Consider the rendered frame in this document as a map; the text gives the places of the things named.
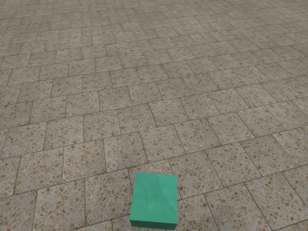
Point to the carton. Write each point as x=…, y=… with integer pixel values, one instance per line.
x=154, y=201

